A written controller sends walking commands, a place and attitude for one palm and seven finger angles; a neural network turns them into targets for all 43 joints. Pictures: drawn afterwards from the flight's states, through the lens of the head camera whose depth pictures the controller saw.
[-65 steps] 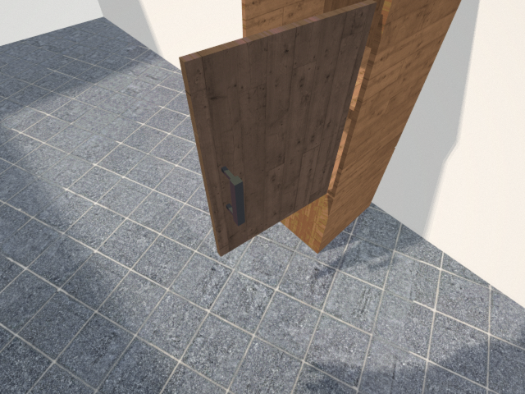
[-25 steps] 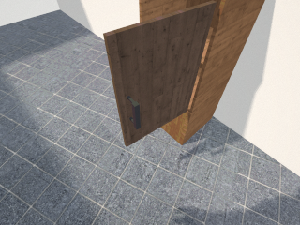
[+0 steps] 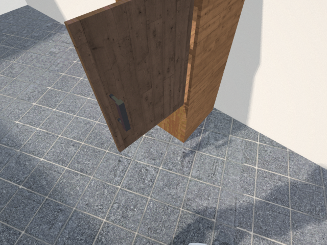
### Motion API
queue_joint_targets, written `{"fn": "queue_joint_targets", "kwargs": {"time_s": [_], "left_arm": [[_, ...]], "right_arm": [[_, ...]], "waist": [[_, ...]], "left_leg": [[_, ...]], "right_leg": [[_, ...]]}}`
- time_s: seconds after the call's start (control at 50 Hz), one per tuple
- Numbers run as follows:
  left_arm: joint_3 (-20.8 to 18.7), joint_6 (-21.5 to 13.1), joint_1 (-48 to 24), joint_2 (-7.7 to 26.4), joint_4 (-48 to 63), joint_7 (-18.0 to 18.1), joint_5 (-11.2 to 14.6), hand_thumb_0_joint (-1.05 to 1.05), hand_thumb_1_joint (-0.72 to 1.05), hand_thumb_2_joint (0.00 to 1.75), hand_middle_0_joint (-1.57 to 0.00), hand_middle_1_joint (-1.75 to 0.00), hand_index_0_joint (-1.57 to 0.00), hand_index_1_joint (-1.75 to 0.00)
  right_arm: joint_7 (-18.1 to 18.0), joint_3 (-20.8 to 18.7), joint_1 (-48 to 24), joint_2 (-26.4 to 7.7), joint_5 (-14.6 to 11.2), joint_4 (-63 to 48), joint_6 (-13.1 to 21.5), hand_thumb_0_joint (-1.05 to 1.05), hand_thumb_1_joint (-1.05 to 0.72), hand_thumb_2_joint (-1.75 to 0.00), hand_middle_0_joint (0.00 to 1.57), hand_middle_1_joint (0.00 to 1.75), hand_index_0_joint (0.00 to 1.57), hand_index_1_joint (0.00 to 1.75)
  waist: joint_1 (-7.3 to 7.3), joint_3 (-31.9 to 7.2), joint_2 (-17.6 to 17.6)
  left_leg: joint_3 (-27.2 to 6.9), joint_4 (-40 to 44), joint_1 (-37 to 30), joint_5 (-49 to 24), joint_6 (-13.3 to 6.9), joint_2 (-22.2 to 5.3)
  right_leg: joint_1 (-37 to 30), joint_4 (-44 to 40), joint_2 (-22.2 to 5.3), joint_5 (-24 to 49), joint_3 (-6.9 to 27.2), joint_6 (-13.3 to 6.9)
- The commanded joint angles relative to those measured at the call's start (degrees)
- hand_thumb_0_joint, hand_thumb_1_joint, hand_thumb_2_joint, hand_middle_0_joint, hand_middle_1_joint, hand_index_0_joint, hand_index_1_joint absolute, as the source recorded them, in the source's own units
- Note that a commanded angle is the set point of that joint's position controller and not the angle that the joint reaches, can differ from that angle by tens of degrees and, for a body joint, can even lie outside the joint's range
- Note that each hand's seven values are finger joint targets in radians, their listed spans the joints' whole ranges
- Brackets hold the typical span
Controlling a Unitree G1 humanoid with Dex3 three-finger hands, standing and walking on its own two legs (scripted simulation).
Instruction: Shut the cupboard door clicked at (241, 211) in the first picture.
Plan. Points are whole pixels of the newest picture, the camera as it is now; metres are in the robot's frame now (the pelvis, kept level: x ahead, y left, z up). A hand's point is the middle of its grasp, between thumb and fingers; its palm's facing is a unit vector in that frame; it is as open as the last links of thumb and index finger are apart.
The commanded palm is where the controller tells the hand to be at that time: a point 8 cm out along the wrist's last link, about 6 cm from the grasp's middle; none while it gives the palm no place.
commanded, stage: walk to a spot facing it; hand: left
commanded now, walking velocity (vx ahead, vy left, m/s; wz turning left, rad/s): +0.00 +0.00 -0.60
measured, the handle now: (120, 113) +0.51 +0.20 -0.06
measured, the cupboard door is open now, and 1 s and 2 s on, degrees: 83 83 83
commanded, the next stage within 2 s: none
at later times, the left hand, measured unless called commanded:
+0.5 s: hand out of the picture +0.07 +0.18 -0.16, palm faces -0.19 -0.95 -0.25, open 7.4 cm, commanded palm none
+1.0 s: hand (131, 228) +0.18 +0.12 -0.17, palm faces -0.56 -0.79 -0.25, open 7.4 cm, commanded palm none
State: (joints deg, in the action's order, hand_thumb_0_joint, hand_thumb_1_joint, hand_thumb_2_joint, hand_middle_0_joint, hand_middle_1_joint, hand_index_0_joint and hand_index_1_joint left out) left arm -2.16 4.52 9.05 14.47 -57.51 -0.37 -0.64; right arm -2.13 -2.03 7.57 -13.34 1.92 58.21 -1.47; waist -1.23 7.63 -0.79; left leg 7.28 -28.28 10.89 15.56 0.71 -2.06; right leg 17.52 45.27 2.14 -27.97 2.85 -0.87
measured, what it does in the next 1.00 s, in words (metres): steps on the spot, turning right: left foot, then right foot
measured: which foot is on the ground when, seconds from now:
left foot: down 0.00-0.06, up 0.08-0.52, down 0.54-0.82, up 0.84-1.00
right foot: down 0.00-0.52, up 0.54-0.80, down 0.82-1.00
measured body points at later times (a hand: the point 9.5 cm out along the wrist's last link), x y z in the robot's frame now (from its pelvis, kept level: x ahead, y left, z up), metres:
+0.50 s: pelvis -0.02 -0.01 +0.01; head +0.05 -0.01 +0.45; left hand +0.08 +0.23 -0.14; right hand +0.07 -0.29 -0.12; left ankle +0.00 +0.14 -0.71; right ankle -0.01 -0.11 -0.73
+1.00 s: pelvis -0.02 -0.01 +0.00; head +0.05 -0.04 +0.44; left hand +0.21 +0.16 -0.15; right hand -0.11 -0.29 -0.13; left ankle +0.05 +0.10 -0.70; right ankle -0.07 -0.14 -0.73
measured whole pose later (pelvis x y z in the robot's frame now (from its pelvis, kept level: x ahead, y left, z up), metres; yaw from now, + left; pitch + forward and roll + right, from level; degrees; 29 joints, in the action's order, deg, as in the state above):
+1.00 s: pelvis -0.02 -0.01 +0.00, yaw -34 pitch +1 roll +1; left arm -3.4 3.6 8.9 15.6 -49.9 -0.4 -1.6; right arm -1.4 -3.1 9.0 -15.0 0.5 50.6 -2.3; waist 0.5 7.7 -2.9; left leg 3.2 -49.1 23.4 26.0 3.8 -3.1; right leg 20.5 34.6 0.9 -15.1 6.4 0.9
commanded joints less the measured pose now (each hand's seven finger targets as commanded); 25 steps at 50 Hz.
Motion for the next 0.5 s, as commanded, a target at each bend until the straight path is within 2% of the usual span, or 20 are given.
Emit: {"fn": "queue_joint_targets", "kwargs": {"time_s": [0.0, 0.02, 0.04, 0.06, 0.08, 0.1, 0.12, 0.14, 0.18, 0.22, 0.26, 0.28, 0.36, 0.38, 0.42, 0.44, 0.46, 0.48], "left_arm": [[-3.2, -1.6, 9.5, 6.8, 3.6, -0.4, -0.6, 0.00, 0.90, 0.90, -0.20, -0.30, -0.20, -0.30], [-4.4, -2.4, 12.0, 11.6, 3.3, 0.1, -1.5, 0.00, 0.90, 0.90, -0.20, -0.30, -0.20, -0.30], [-4.8, -2.6, 10.9, 15.5, 4.0, 0.9, -1.4, 0.00, 0.90, 0.90, -0.20, -0.30, -0.20, -0.30], [-4.8, -2.6, 9.3, 14.4, 4.7, 1.4, -0.8, 0.00, 0.90, 0.90, -0.20, -0.30, -0.20, -0.30], [-4.7, -2.6, 6.5, 13.1, 6.2, 1.5, -0.6, 0.00, 0.90, 0.90, -0.20, -0.30, -0.20, -0.30], [-4.5, -2.8, 4.2, 11.2, 6.9, 1.7, -0.9, 0.00, 0.90, 0.90, -0.20, -0.30, -0.20, -0.30], [-4.2, -3.1, 3.9, 9.7, 7.2, 1.9, -0.6, 0.00, 0.90, 0.90, -0.20, -0.30, -0.20, -0.30], [-4.0, -3.5, 4.9, 9.0, 7.1, 2.0, -0.5, 0.00, 0.90, 0.90, -0.20, -0.30, -0.20, -0.30], [-4.2, -3.7, 6.8, 8.9, 6.6, 2.4, -0.6, 0.00, 0.90, 0.90, -0.20, -0.30, -0.20, -0.30], [-4.4, -3.6, 9.0, 9.2, 6.3, 2.4, -0.6, 0.00, 0.90, 0.90, -0.20, -0.30, -0.20, -0.30], [-4.6, -3.4, 9.6, 9.1, 6.1, 2.3, -0.6, 0.00, 0.90, 0.90, -0.20, -0.30, -0.20, -0.30], [-4.7, -3.3, 9.5, 9.1, 6.0, 2.3, -0.8, 0.00, 0.90, 0.90, -0.20, -0.30, -0.20, -0.30], [-5.1, -2.7, 7.9, 9.7, 7.0, 1.9, -1.1, 0.00, 0.90, 0.90, -0.20, -0.30, -0.20, -0.30], [-5.2, -2.8, 7.6, 9.7, 7.0, 1.9, -1.3, 0.00, 0.90, 0.90, -0.20, -0.30, -0.20, -0.30], [-5.2, -2.5, 5.5, 9.8, 7.9, 1.8, -1.1, 0.00, 0.90, 0.90, -0.20, -0.30, -0.20, -0.30], [-5.1, -2.3, 4.0, 9.8, 8.3, 1.6, -0.9, 0.00, 0.90, 0.90, -0.20, -0.30, -0.20, -0.30], [-4.8, -2.3, 2.4, 8.8, 9.0, 1.5, -0.6, 0.00, 0.90, 0.90, -0.20, -0.30, -0.20, -0.30], [-4.2, -2.2, 2.9, 5.9, 10.0, 1.2, -0.1, 0.00, 0.90, 0.90, -0.20, -0.30, -0.20, -0.30]], "right_arm": [[-0.7, -3.2, -4.3, -12.4, -0.3, -5.8, 0.5, 0.00, -0.90, -0.90, 0.20, 0.30, 0.20, 0.30], [-0.6, -3.0, -4.4, -8.9, -1.2, -7.1, -0.1, 0.00, -0.90, -0.90, 0.20, 0.30, 0.20, 0.30], [-0.2, -2.8, -4.8, -6.6, -1.4, -8.7, -0.5, 0.00, -0.90, -0.90, 0.20, 0.30, 0.20, 0.30], [0.1, -2.9, -3.1, -7.8, -1.3, -7.9, -0.9, 0.00, -0.90, -0.90, 0.20, 0.30, 0.20, 0.30], [0.5, -3.1, -2.5, -7.2, -1.3, -7.9, -0.9, 0.00, -0.90, -0.90, 0.20, 0.30, 0.20, 0.30], [0.2, -3.1, -3.4, -6.8, -1.2, -7.1, -0.8, 0.00, -0.90, -0.90, 0.20, 0.30, 0.20, 0.30], [0.1, -3.0, -3.2, -6.5, -1.1, -6.9, -0.6, 0.00, -0.90, -0.90, 0.20, 0.30, 0.20, 0.30], [0.1, -2.8, -2.8, -5.9, -1.1, -7.1, -0.6, 0.00, -0.90, -0.90, 0.20, 0.30, 0.20, 0.30], [0.1, -2.5, -3.4, -4.4, -1.3, -7.4, -0.5, 0.00, -0.90, -0.90, 0.20, 0.30, 0.20, 0.30], [-0.1, -2.2, -4.0, -3.6, -1.5, -7.7, -0.6, 0.00, -0.90, -0.90, 0.20, 0.30, 0.20, 0.30], [-0.2, -2.3, -4.6, -3.5, -1.6, -8.2, -0.5, 0.00, -0.90, -0.90, 0.20, 0.30, 0.20, 0.30], [-0.2, -2.4, -5.0, -3.5, -1.7, -8.6, -0.4, 0.00, -0.90, -0.90, 0.20, 0.30, 0.20, 0.30], [-0.2, -2.6, -5.8, -4.0, -1.9, -9.7, -0.3, 0.00, -0.90, -0.90, 0.20, 0.30, 0.20, 0.30], [-0.2, -2.5, -5.6, -3.8, -2.1, -9.9, 0.0, 0.00, -0.90, -0.90, 0.20, 0.30, 0.20, 0.30], [-0.4, -2.6, -2.5, -4.3, -2.2, -9.3, 0.2, 0.00, -0.90, -0.90, 0.20, 0.30, 0.20, 0.30], [-0.6, -2.6, 0.0, -4.6, -2.3, -8.8, 0.4, 0.00, -0.90, -0.90, 0.20, 0.30, 0.20, 0.30], [-0.9, -2.9, 3.2, -5.8, -2.2, -7.8, 0.9, 0.00, -0.90, -0.90, 0.20, 0.30, 0.20, 0.30], [-1.2, -3.7, 3.9, -9.8, -1.7, -7.9, 1.4, 0.00, -0.90, -0.90, 0.20, 0.30, 0.20, 0.30]], "waist": [[-4.43, -8.7, 4.4], [-5.12, -8.2, -13.2], [-4.49, -5.6, -22.1], [-2.93, -5.6, -16.3], [-1.50, -5.0, -9.1], [-0.43, -4.9, -8.3], [0.02, -5.8, -8.5], [-0.02, -8.0, -6.5], [-0.53, -10.9, -4.1], [-1.39, -13.0, -4.5], [-1.78, -12.9, -6.3], [-1.76, -12.4, -7.6], [-1.61, -9.4, -8.4], [-1.47, -9.8, -8.3], [0.14, -11.1, -7.6], [1.41, -11.5, -6.9], [3.11, -12.8, -5.1], [3.27, -12.7, 6.3]], "left_leg": [[-6.4, -3.9, 5.6, -16.2, -5.3, -14.2], [-0.9, -18.2, 12.9, 2.5, 0.0, -4.1], [-3.6, -31.4, 19.3, 21.0, 1.7, 2.8], [-9.8, -37.5, 19.9, 18.0, 0.9, 0.7], [-9.5, -38.9, 20.1, 15.5, 1.1, -0.6], [-10.2, -40.6, 21.1, 12.1, 1.5, -0.9], [-10.6, -40.4, 21.4, 10.0, 2.1, -1.2], [-10.5, -39.0, 21.0, 8.9, 2.4, -1.1], [-9.5, -33.6, 19.9, 9.7, 3.0, -0.5], [-8.9, -29.4, 19.2, 9.3, 3.1, 0.5], [-9.1, -26.9, 18.8, 8.9, 3.1, 1.2], [-9.1, -25.5, 18.3, 9.3, 3.1, 1.3], [-9.8, -19.4, 14.4, 10.3, 2.3, 2.4], [-10.2, -16.2, 13.2, 10.8, 2.1, 2.6], [-10.1, -8.5, 7.4, 7.8, 1.6, 3.1], [-9.8, -2.8, 1.8, 4.1, 1.3, 3.4], [-10.2, 4.7, -7.3, 0.0, 0.8, 1.1], [-20.6, 11.7, -15.0, 2.7, -2.2, -9.1]], "right_leg": [[-9.9, -11.2, -3.8, 11.5, -0.8, 0.3], [-12.1, -26.5, -12.2, 22.7, 14.7, -1.5], [-8.5, -31.5, -22.1, 34.0, 30.5, -6.3], [-7.9, -30.2, -21.2, 31.0, 27.8, -9.7], [-4.9, -29.8, -20.6, 24.1, 26.3, -11.6], [-5.4, -27.7, -16.9, 27.0, 25.6, -11.3], [-7.0, -26.0, -15.7, 32.8, 22.9, -10.8], [-9.3, -24.8, -15.1, 37.8, 21.3, -10.5], [-13.9, -22.8, -14.1, 44.7, 20.7, -10.2], [-16.6, -22.4, -13.2, 46.5, 21.1, -10.2], [-17.0, -22.8, -12.6, 45.3, 22.5, -10.1], [-16.5, -22.8, -12.4, 44.6, 23.1, -9.9], [-10.5, -24.7, -11.6, 35.8, 27.0, -10.1], [-10.4, -24.0, -11.4, 36.5, 27.9, -9.9], [-7.3, -23.1, -10.0, 34.4, 28.2, -8.2], [-3.8, -22.4, -8.6, 30.9, 27.4, -6.4], [2.6, -20.3, -6.3, 24.7, 24.8, -3.8], [13.4, -13.2, 0.4, 11.0, 17.5, -0.8]]}}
